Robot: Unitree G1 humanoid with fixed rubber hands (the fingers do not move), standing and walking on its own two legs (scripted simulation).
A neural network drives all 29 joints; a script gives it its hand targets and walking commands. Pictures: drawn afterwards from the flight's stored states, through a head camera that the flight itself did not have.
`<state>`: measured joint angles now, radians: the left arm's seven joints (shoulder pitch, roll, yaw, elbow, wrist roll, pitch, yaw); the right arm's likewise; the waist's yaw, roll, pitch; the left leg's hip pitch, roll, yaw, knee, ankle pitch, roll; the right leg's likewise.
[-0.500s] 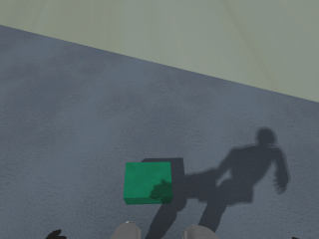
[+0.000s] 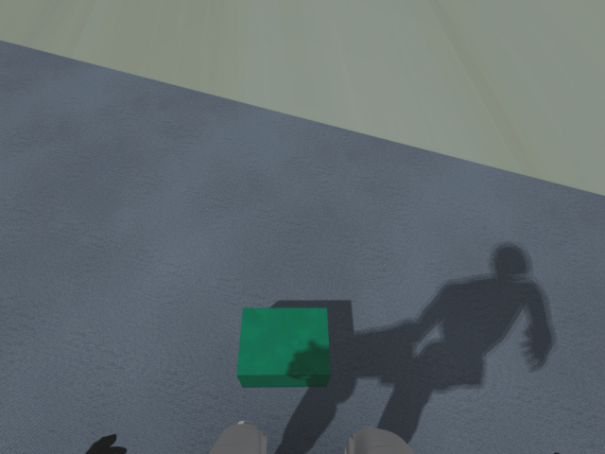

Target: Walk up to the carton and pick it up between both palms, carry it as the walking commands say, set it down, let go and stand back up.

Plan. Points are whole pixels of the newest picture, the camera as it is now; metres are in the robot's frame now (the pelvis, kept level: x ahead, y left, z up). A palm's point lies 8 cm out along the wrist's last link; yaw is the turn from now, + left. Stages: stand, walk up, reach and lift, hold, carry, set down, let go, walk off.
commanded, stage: walk up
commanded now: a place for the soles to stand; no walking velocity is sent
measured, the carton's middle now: (284, 347) +0.45 +0.06 -0.66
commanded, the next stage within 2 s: reach and lift in 1.36 s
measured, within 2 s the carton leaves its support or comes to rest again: neither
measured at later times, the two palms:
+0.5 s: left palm out of the picture +0.05 +0.37 -0.10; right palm out of the picture +0.09 -0.29 -0.09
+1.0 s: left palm out of the picture +0.03 +0.39 -0.11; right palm out of the picture +0.12 -0.24 -0.09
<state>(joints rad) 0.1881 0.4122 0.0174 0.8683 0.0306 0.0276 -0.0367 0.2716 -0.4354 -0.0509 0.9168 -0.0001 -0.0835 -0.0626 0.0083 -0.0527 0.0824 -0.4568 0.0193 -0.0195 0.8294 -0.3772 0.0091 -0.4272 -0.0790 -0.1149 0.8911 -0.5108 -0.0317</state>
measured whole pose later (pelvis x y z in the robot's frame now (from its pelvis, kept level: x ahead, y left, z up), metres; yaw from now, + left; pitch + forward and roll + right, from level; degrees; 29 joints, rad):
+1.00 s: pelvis -0.01 +0.07 +0.00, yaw +3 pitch +0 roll -1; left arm 0.19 0.39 0.02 0.99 0.01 -0.04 0.00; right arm 0.13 -0.41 -0.04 0.92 0.00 -0.03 0.00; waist 0.01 0.00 0.08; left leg -0.47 0.00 -0.02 0.82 -0.35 0.02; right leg -0.40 -0.11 -0.10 0.80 -0.40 0.00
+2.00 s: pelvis -0.01 +0.06 -0.02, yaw +2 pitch +14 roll -2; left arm -0.12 0.30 0.11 0.59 0.02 0.12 0.00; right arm -0.21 -0.33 -0.11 0.69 -0.01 0.10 0.04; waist 0.01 0.00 0.14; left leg -0.83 0.03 -0.04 0.95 -0.37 -0.02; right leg -0.76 -0.06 -0.08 0.92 -0.41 0.02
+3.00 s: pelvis -0.04 +0.06 -0.07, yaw +0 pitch +43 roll -4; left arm -1.05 0.33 0.27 0.83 -0.04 0.12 0.02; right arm -1.11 -0.33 -0.29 0.90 0.06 0.11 0.01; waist 0.01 0.02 0.08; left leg -1.51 0.03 -0.04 1.03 -0.27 -0.01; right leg -1.44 -0.05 -0.07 1.00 -0.31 0.02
